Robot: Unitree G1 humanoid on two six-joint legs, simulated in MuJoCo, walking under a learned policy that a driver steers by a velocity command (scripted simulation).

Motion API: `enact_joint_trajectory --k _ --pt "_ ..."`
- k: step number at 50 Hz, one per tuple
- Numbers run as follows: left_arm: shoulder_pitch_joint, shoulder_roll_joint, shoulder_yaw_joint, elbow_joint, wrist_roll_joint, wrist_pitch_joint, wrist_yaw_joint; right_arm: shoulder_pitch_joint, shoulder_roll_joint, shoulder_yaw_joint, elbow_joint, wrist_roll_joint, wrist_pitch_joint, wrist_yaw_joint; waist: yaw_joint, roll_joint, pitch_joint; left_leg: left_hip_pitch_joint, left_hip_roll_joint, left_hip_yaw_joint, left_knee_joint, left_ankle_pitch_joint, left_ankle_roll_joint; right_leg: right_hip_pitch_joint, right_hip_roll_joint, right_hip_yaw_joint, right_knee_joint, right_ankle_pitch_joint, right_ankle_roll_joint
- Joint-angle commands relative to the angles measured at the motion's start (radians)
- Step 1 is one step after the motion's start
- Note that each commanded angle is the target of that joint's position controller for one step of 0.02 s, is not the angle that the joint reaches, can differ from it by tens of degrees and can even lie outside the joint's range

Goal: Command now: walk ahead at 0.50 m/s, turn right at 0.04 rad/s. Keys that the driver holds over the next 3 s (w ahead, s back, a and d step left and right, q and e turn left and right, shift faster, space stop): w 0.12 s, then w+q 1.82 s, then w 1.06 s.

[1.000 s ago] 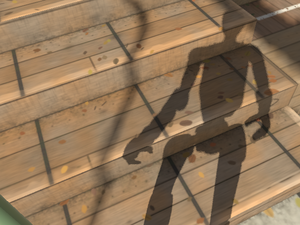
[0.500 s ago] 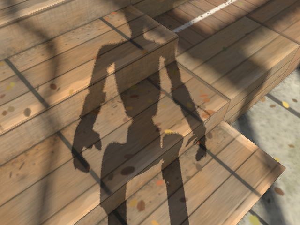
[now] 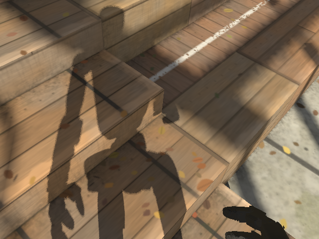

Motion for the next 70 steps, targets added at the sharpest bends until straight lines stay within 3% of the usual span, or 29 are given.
enact_joint_trajectory --k 1,2,4,8,12,16,25,28,30,31,32,33,35,38,40,42,43,44,45,46,49,54,57,61,64,65,67,68,70 --pt "-0.041 0.039 0.022 -0.150 0.013 -0.036 -0.012 0.471 -0.486 -0.159 0.164 -0.032 0.035 -0.013 -0.064 0.664 -0.225 0.735 0.200 -0.636 -0.746 0.764 0.184 -0.317 0.126 0.165 0.929 0.019 -0.044" --pt "0.055 0.057 0.033 -0.097 0.001 -0.063 -0.057 0.457 -0.355 -0.131 0.147 -0.029 0.030 -0.005 -0.063 0.525 -0.363 0.744 0.315 -1.031 -0.965 0.445 0.280 -0.424 0.265 0.429 1.399 -0.201 -0.025" --pt "-0.146 0.001 0.021 -0.214 -0.013 -0.060 -0.073 0.278 -0.224 -0.112 0.188 0.058 0.008 0.056 0.013 0.129 0.056 0.481 0.293 -0.820 -0.933 -0.109 0.227 -0.736 0.191 0.307 1.561 -0.188 -0.052" --pt "-0.217 -0.067 -0.028 -0.289 0.006 -0.050 -0.039 0.415 -0.072 -0.094 0.400 0.040 0.000 0.070 0.075 0.129 0.087 0.566 0.171 -0.384 -0.924 0.154 0.131 -0.950 0.148 0.217 1.716 -0.100 -0.101" --pt "-0.245 -0.072 -0.065 -0.354 0.015 -0.041 -0.064 0.372 -0.085 -0.091 0.385 0.025 0.027 0.058 0.125 0.048 0.063 0.492 0.112 -0.244 -0.958 0.284 0.153 -1.057 0.023 0.059 1.473 -0.092 -0.053" --pt "-0.405 -0.073 -0.074 -0.435 0.042 -0.049 -0.039 0.502 -0.173 -0.115 0.387 0.023 0.014 -0.005 0.022 0.147 -0.016 0.591 0.158 -0.309 -1.041 0.542 0.218 -1.006 -0.013 -0.008 1.140 0.097 0.066" --pt "-0.772 -0.107 -0.088 -0.594 -0.006 -0.119 -0.050 0.892 -0.125 -0.132 0.502 0.048 0.092 -0.054 -0.123 0.268 0.062 1.464 0.276 -0.493 -0.895 1.105 0.165 -1.499 0.038 -0.027 0.907 -0.415 0.031" --pt "-0.461 0.028 -0.021 -0.549 -0.015 -0.109 -0.028 0.552 -0.213 -0.139 0.406 0.021 0.079 -0.034 0.139 0.248 -0.143 0.975 0.151 -0.429 -0.663 1.704 0.048 -0.423 0.113 0.037 0.257 -0.156 -0.007" --pt "-0.028 0.157 0.058 -0.323 -0.036 -0.067 0.015 0.249 -0.241 -0.150 0.254 0.026 0.028 -0.022 0.276 0.098 -0.172 0.450 0.008 -0.379 -0.237 0.763 -0.018 0.286 -0.077 0.174 -0.139 0.596 -0.011" --pt "0.067 0.177 0.042 -0.243 -0.010 -0.045 0.014 0.201 -0.118 -0.124 0.212 -0.019 -0.009 -0.014 0.229 -0.193 -0.091 -0.080 -0.103 -0.258 0.181 -0.226 -0.006 0.566 -0.200 0.207 0.130 1.234 0.037" --pt "0.123 0.117 0.017 -0.245 0.074 -0.017 0.022 0.287 -0.076 -0.111 0.194 0.018 -0.047 0.001 0.210 -0.315 -0.285 -0.328 -0.110 -0.261 0.630 -0.341 -0.004 0.678 -0.458 0.332 0.439 1.875 -0.112" --pt "0.155 0.050 0.003 -0.244 0.122 0.010 0.016 0.279 -0.111 -0.125 0.181 0.070 -0.060 0.015 0.240 -0.272 -0.361 -0.422 -0.110 -0.224 0.988 -0.295 -0.013 0.612 -0.498 0.325 0.385 1.883 -0.203" --pt "0.031 0.012 0.008 -0.190 0.089 0.000 0.014 0.113 0.001 -0.081 0.044 0.124 0.002 -0.014 0.161 -0.290 -0.156 -0.704 -0.020 -0.145 1.294 -0.305 -0.027 0.466 -0.441 0.324 0.149 0.888 -0.203" --pt "-0.199 -0.061 -0.032 -0.121 0.051 -0.031 0.017 -0.078 0.079 0.007 -0.193 0.063 0.020 0.037 -0.058 -0.067 0.165 -0.574 0.077 -0.175 0.900 -0.332 0.044 -0.115 -0.293 0.073 -0.112 0.524 -0.065" --pt "-0.513 0.051 -0.024 -0.216 0.055 -0.026 0.059 0.176 -0.051 -0.023 -0.127 0.006 0.004 0.072 -0.246 0.042 0.056 0.308 -0.032 0.080 0.215 0.032 0.030 -0.765 -0.025 -0.246 -0.171 0.902 -0.030" --pt "-0.426 0.389 0.071 -0.280 0.021 -0.076 0.036 0.409 -0.167 -0.097 -0.004 -0.030 -0.004 0.039 -0.271 -0.079 -0.279 0.757 -0.121 0.099 0.089 0.152 -0.031 -0.518 -0.184 -0.073 0.010 1.857 -0.157" --pt "-0.457 0.394 0.075 -0.273 0.011 -0.069 0.022 0.526 -0.224 -0.126 0.058 -0.015 0.026 0.016 -0.325 -0.073 -0.328 0.748 -0.097 0.041 -0.114 0.184 -0.012 -0.300 -0.234 -0.043 0.226 1.992 -0.150" --pt "-0.448 0.331 0.065 -0.293 -0.013 -0.063 0.013 0.584 -0.288 -0.154 0.080 -0.012 0.050 0.003 -0.346 0.007 -0.314 0.790 -0.085 -0.061 -0.495 0.262 0.060 -0.240 -0.181 -0.024 0.596 1.673 -0.118" --pt "-0.270 0.080 0.005 -0.309 0.037 -0.083 -0.022 0.413 -0.440 -0.168 0.071 -0.012 0.060 0.001 -0.099 0.652 -0.280 0.947 0.137 -0.529 -0.615 1.144 0.254 -0.543 0.093 -0.003 1.242 -0.164 -0.007" --pt "-0.152 0.150 0.019 -0.274 0.049 -0.119 -0.076 0.368 -0.360 -0.142 0.026 -0.028 0.062 0.004 -0.080 0.543 -0.549 1.025 0.251 -0.852 -0.724 1.006 0.396 -0.634 0.156 0.252 1.607 -0.243 -0.034" --pt "-0.346 -0.010 -0.026 -0.422 0.032 -0.103 -0.076 0.381 -0.241 -0.117 0.184 0.075 0.047 0.051 0.005 0.035 0.050 0.720 0.194 -0.711 -0.881 0.229 0.250 -1.102 0.146 0.149 1.825 -0.344 -0.038" --pt "-0.293 -0.079 -0.100 -0.523 0.036 -0.079 -0.051 0.193 -0.141 -0.090 0.204 0.036 0.027 0.048 0.171 0.062 0.114 0.280 0.023 -0.335 -0.982 0.314 0.150 -1.065 0.041 0.009 1.554 -0.165 -0.035" --pt "-0.408 -0.132 -0.137 -0.603 0.065 -0.083 -0.029 0.328 -0.215 -0.108 0.267 0.014 0.032 0.016 0.102 0.147 0.022 0.443 0.070 -0.439 -1.024 0.360 0.206 -1.249 0.024 -0.039 1.651 -0.104 0.012" --pt "-0.724 -0.151 -0.178 -0.794 0.073 -0.102 -0.011 0.515 -0.233 -0.127 0.307 0.069 0.076 -0.027 0.000 0.136 -0.043 0.450 0.137 -0.493 -1.263 0.407 0.224 -0.917 0.005 -0.096 0.983 -0.218 0.029" --pt "-0.277 0.095 -0.035 -0.666 0.023 -0.103 0.004 0.379 -0.371 -0.154 0.273 0.027 0.032 -0.026 0.263 0.355 -0.347 0.744 0.154 -0.394 -0.913 1.705 0.169 -0.408 0.137 -0.069 0.796 -0.280 -0.053" --pt "-0.022 0.178 0.002 -0.593 0.017 -0.096 0.006 0.264 -0.394 -0.167 0.247 0.021 0.016 -0.028 0.376 0.303 -0.444 0.703 0.148 -0.397 -0.639 1.773 0.141 -0.186 0.050 0.169 0.685 -0.307 -0.122" --pt "0.104 0.244 0.024 -0.505 0.072 -0.075 0.045 0.308 -0.188 -0.135 0.178 -0.018 -0.028 0.047 0.273 -0.484 -0.646 0.135 -0.172 -0.420 0.250 0.246 0.079 0.221 -0.379 1.304 -0.024 -0.711 -0.352" --pt "-0.003 0.127 -0.003 -0.499 0.025 -0.056 0.071 0.261 -0.208 -0.145 0.151 -0.014 -0.025 0.089 0.227 -0.264 -0.385 -0.044 -0.125 -0.417 0.552 0.238 0.068 0.000 -0.392 1.294 -0.055 -0.906 -0.312" --pt "-0.089 -0.067 -0.055 -0.347 0.038 -0.041 0.054 0.117 -0.096 -0.101 0.029 0.009 0.018 0.088 0.065 0.029 0.015 -0.150 -0.045 -0.228 0.758 0.215 0.104 -0.449 -0.329 0.757 0.044 -0.728 -0.206"
Next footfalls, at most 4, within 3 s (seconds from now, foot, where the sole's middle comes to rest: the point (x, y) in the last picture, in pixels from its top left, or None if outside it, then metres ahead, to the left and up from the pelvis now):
0.40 right None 0.37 -0.13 -0.53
0.60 right None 0.37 -0.18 -0.65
0.88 left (124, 183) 0.60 0.08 -0.50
1.30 right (122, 83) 0.96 0.09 -0.35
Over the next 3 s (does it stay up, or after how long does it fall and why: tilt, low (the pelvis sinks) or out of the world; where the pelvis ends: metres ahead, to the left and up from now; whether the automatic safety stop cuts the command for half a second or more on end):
stays up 1.25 0.92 0.71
